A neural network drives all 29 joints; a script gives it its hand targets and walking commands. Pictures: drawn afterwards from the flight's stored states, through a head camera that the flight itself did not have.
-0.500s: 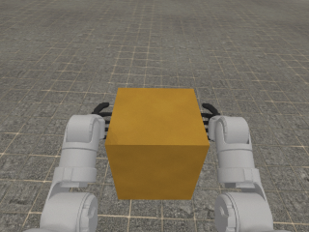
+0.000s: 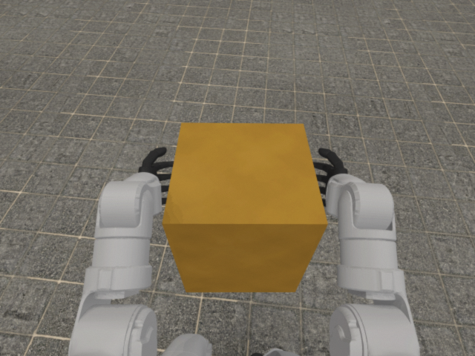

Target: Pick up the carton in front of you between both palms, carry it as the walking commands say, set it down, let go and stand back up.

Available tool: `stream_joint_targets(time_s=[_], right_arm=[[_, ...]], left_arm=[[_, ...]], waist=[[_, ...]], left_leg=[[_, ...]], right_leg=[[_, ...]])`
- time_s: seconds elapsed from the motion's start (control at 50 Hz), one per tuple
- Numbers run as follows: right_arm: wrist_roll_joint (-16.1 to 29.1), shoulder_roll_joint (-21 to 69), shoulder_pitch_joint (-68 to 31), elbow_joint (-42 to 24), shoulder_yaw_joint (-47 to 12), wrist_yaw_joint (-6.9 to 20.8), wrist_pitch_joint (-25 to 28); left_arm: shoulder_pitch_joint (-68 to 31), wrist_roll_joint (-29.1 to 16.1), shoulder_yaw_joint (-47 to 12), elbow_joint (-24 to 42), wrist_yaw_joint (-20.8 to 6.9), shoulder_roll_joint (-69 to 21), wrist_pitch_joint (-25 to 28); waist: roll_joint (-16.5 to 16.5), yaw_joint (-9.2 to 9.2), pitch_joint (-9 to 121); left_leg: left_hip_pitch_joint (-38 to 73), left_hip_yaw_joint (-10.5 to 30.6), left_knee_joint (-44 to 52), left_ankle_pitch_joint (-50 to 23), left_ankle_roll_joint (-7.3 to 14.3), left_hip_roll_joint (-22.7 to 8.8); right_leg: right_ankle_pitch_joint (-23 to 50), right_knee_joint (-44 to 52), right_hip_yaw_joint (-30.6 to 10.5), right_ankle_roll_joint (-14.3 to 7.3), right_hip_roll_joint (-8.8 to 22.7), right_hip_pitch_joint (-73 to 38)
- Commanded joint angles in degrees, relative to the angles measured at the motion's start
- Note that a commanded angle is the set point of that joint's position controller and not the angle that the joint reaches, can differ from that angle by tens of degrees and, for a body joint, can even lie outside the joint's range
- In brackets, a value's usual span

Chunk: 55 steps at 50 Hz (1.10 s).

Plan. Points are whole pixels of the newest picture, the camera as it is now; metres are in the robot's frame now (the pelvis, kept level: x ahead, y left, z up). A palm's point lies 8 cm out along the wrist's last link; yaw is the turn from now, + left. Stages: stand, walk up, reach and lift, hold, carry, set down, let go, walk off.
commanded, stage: carry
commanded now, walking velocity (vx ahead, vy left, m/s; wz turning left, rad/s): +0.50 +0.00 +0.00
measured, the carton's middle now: (241, 212) +0.35 +0.01 +0.01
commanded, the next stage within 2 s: none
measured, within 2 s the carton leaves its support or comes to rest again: neither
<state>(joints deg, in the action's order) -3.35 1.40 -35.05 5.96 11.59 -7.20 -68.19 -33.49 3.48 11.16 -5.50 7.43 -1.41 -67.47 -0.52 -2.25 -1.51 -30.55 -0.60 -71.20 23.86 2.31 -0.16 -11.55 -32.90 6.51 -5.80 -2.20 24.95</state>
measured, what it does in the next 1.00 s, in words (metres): walks ahead: left foot, then right foot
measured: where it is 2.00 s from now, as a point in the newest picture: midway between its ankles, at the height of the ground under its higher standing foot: (244, 143)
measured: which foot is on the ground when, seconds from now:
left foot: up 0.00-0.34, down 0.36-0.88, up 0.90-1.00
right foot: down 0.00-0.38, up 0.40-0.84, down 0.86-1.00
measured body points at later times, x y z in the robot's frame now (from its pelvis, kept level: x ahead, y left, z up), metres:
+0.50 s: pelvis +0.31 +0.05 +0.01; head +0.31 +0.06 +0.47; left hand +0.60 +0.19 +0.08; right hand +0.58 -0.11 +0.08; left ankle +0.36 +0.12 -0.73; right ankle +0.21 -0.05 -0.64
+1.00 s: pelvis +0.63 -0.01 +0.01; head +0.63 -0.02 +0.46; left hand +0.90 +0.14 +0.07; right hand +0.90 -0.16 +0.06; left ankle +0.51 +0.11 -0.63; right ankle +0.69 -0.09 -0.73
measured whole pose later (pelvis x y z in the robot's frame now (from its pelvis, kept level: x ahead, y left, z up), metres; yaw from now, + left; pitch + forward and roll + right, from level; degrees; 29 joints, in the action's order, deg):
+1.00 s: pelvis +0.63 -0.01 +0.01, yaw +0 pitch +4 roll +0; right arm -7.2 7.5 -7.8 -15.8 6.6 -4.8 -69.6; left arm -8.1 7.0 5.0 14.2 4.6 -7.6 -68.7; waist -1.6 -0.8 5.1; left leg -23.1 -3.1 -66.4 20.6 0.6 -3.8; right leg -8.1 -25.9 13.1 -3.9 2.4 21.7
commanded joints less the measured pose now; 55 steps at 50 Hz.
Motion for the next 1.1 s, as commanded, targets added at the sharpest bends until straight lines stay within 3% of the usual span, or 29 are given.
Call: stream_joint_targets(time_s=[0.0, 0.06, 0.14, 0.24, 0.28, 0.32, 0.34, 0.36, 0.38, 0.4, 0.44, 0.46, 0.5, 0.56, 0.64, 0.74, 0.78, 0.82, 0.84, 0.86, 0.88, 0.9, 0.92, 0.94, 0.96, 1.0, 1.08], right_arm=[[22.5, 63.7, -38.7, -8.9, -38.2, 11.9, 2.4], [21.4, 63.6, -33.8, -9.8, -39.4, 11.9, 2.4], [20.5, 63.8, -27.8, -12.3, -41.7, 12.7, 2.1], [19.9, 63.1, -18.6, -16.7, -43.4, 14.4, 0.2], [19.6, 62.4, -14.4, -19.1, -43.9, 15.2, -0.7], [19.4, 61.4, -9.4, -20.0, -44.5, 16.0, -1.1], [19.1, 60.9, -6.4, -20.4, -44.5, 16.3, -1.0], [17.8, 58.9, -4.7, -20.7, -43.6, 16.3, -0.8], [17.6, 60.0, -2.8, -20.2, -43.5, 16.2, -0.6], [18.6, 61.6, -3.0, -22.2, -44.2, 16.4, -0.6], [20.1, 63.1, -4.0, -25.5, -45.3, 16.6, -0.3], [20.7, 63.4, -4.4, -26.9, -45.9, 16.7, -0.2], [21.2, 62.7, -2.7, -27.7, -46.3, 17.0, -0.2], [21.1, 60.7, 0.7, -27.4, -46.1, 17.5, -0.5], [21.1, 58.2, 1.6, -28.0, -46.1, 17.8, -0.9], [19.8, 55.3, 2.6, -27.0, -45.2, 17.2, -1.8], [19.6, 54.5, 2.3, -26.6, -45.2, 17.0, -2.2], [19.7, 54.0, 1.8, -26.4, -45.4, 16.9, -2.5], [19.7, 53.7, 1.6, -26.4, -45.4, 16.9, -2.6], [20.1, 54.3, 0.2, -27.2, -46.1, 16.9, -3.0], [20.5, 55.1, -0.2, -27.4, -46.6, 17.2, -3.0], [20.4, 57.0, -0.7, -26.6, -46.9, 17.3, -2.3], [20.5, 58.7, -0.7, -26.6, -47.0, 17.6, -1.6], [20.6, 60.2, -1.1, -26.9, -47.4, 17.7, -0.9], [20.6, 61.6, -1.1, -27.1, -47.9, 17.7, -0.2], [20.4, 63.5, 0.3, -27.2, -48.3, 17.4, 0.9], [18.8, 62.7, 3.7, -27.9, -48.5, 16.4, 1.9]], left_arm=[[-46.6, -28.6, -40.6, 11.8, -15.4, -66.1, 2.0], [-40.7, -27.2, -40.4, 11.9, -15.5, -65.0, 1.5], [-32.1, -24.1, -40.2, 12.8, -15.9, -63.4, 0.7], [-18.6, -19.8, -40.1, 15.5, -16.4, -61.3, -0.8], [-12.3, -17.5, -40.4, 17.7, -16.2, -59.5, -1.3], [-8.9, -17.2, -42.0, 20.6, -16.4, -58.6, -1.6], [-8.4, -17.0, -42.9, 22.3, -16.6, -57.9, -1.7], [-8.9, -18.1, -44.2, 24.2, -17.0, -59.4, -2.3], [-8.1, -18.9, -44.8, 24.8, -17.5, -59.5, -2.5], [-8.7, -19.5, -45.3, 25.4, -17.6, -59.8, -2.2], [-9.0, -21.1, -46.2, 27.5, -17.7, -60.9, -1.6], [-8.1, -21.3, -46.4, 28.0, -17.6, -61.2, -1.4], [-5.3, -20.8, -46.7, 28.0, -17.2, -61.1, -1.3], [-1.4, -19.5, -46.7, 27.2, -16.6, -60.2, -1.2], [-0.5, -19.1, -46.9, 27.9, -16.2, -58.5, -1.6], [-0.9, -19.2, -46.4, 28.0, -16.2, -55.4, -2.9], [-1.2, -19.3, -46.0, 27.3, -16.2, -54.4, -3.4], [0.0, -19.0, -45.3, 25.8, -16.4, -54.4, -3.5], [0.8, -18.9, -44.7, 25.1, -16.5, -54.6, -3.4], [1.2, -18.2, -43.8, 24.1, -16.6, -54.1, -3.1], [2.7, -18.2, -43.6, 22.0, -16.7, -55.8, -2.6], [2.2, -19.2, -44.2, 23.2, -17.0, -57.8, -2.1], [1.6, -19.7, -44.8, 23.8, -17.3, -60.0, -1.4], [-0.1, -20.0, -45.5, 25.2, -17.5, -61.9, -0.7], [-1.3, -20.4, -46.0, 26.0, -17.7, -63.1, 0.0], [-1.6, -21.2, -46.8, 27.4, -18.0, -63.6, 0.7], [1.2, -21.9, -47.4, 28.6, -18.7, -61.4, 1.1]], waist=[[4.6, 1.73, 29.5], [4.9, 1.03, 28.8], [6.1, 0.46, 25.9], [8.7, 0.14, 20.9], [9.8, 0.15, 19.7], [8.3, 1.85, 23.8], [5.4, 3.18, 28.0], [-7.6, 3.43, 34.2], [-16.0, 3.76, 31.3], [-11.3, 3.62, 28.8], [-2.0, 3.32, 25.2], [-1.4, 2.95, 23.9], [-4.5, 2.94, 23.1], [-6.1, 3.02, 20.4], [-6.3, 3.10, 16.2], [-7.5, 3.45, 11.2], [-8.2, 3.35, 11.1], [-7.5, 1.98, 15.6], [-4.4, 0.96, 20.5], [7.0, 0.26, 26.7], [20.1, 0.23, 28.6], [14.9, 0.96, 27.3], [10.1, 1.09, 27.2], [4.5, 1.37, 25.7], [3.1, 1.63, 24.3], [5.8, 1.85, 23.5], [7.8, 1.69, 19.5]], left_leg=[[-7.9, 0.6, 6.3, -2.1, -1.2, -3.5], [-10.6, -1.1, 16.8, -6.4, -2.9, -4.7], [-10.1, -4.4, 29.7, -16.2, -3.6, -3.2], [-7.1, -7.8, 41.6, -20.7, -2.9, -0.6], [-1.5, -10.0, 47.4, -22.5, -2.0, 0.7], [18.5, -13.3, 51.2, -24.0, -0.7, 2.4], [32.7, -6.4, 49.8, -20.4, 0.7, -3.4], [46.7, 18.1, 49.5, -17.5, 7.7, -19.6], [51.1, 32.2, 54.3, -20.0, 13.4, -24.5], [48.4, 27.6, 54.1, -21.0, 13.3, -24.1], [38.6, 18.2, 56.3, -21.9, 9.2, -21.0], [34.2, 14.5, 58.4, -18.3, 7.3, -19.6], [30.9, 8.6, 61.1, -14.9, 6.3, -17.4], [30.9, 4.3, 64.0, -13.8, 6.7, -15.8], [32.4, -0.9, 63.5, -23.8, 5.5, -13.5], [34.8, -3.9, 61.2, -32.4, 4.4, -13.1], [35.2, -5.5, 57.9, -38.9, 3.3, -13.0], [32.3, -10.2, 45.1, -49.2, 1.2, -10.9], [24.9, -11.8, 33.9, -42.9, -0.7, -9.0], [9.5, -10.5, 16.1, -27.8, -3.3, -5.2], [-4.8, -6.6, 3.3, 0.4, -4.4, 3.1], [-8.8, -0.5, -4.3, 2.6, -2.6, -0.7], [-9.4, 0.7, -5.3, 0.8, -1.2, -3.4], [-8.5, 1.4, -2.1, -2.2, -0.7, -6.1], [-6.7, 1.7, 2.5, -5.3, -0.9, -7.6], [-3.6, -0.7, 8.4, -9.2, -1.5, -7.3], [-5.1, -4.3, 23.1, -13.6, -3.6, -7.3]], right_leg=[[5.3, 15.4, -24.7, -6.8, 17.7, -26.9], [14.1, 17.3, -20.0, -7.2, 17.7, -31.4], [25.8, 17.9, -12.7, -3.9, 14.9, -36.5], [34.7, 16.4, -7.2, -1.7, 13.4, -39.5], [41.4, 13.2, -4.9, -0.1, 12.8, -38.6], [43.4, 1.5, -0.6, 2.6, 11.4, -29.4], [30.3, -8.4, 0.3, 4.5, 10.3, -18.9], [11.3, -24.6, 0.8, 6.9, 5.9, -2.8], [-16.0, -34.4, -2.4, 6.6, -0.5, 13.4], [-16.5, -40.4, -6.6, 5.1, 3.4, 17.3], [-11.1, -35.8, -7.9, 4.2, 8.0, 15.3], [-8.5, -31.6, -7.8, 4.4, 9.3, 13.2], [-5.5, -25.5, -5.1, 5.5, 8.8, 10.3], [-0.3, -16.3, -2.3, 7.4, 8.9, 12.2], [6.4, -5.9, 1.2, 7.7, 8.0, 12.6], [9.6, 1.5, 3.6, 5.6, 6.5, 11.2], [9.7, 4.5, 4.8, 4.3, 5.7, 6.1], [7.2, 8.6, 9.5, 3.7, 1.2, -9.3], [3.9, 7.8, 7.2, 3.6, 3.1, -23.0], [-4.4, 10.2, -16.9, -2.0, 18.1, -37.2], [-0.1, 19.3, -38.1, -7.9, 26.4, -43.6], [7.1, 18.4, -33.3, -7.9, 26.9, -42.5], [11.4, 16.9, -28.1, -6.9, 24.8, -38.8], [11.3, 17.2, -22.8, -4.5, 23.7, -33.7], [7.7, 19.2, -19.0, -2.5, 22.4, -28.9], [1.1, 22.5, -13.2, -1.0, 20.4, -24.6], [0.1, 26.4, -6.9, -2.1, 19.0, -23.9]])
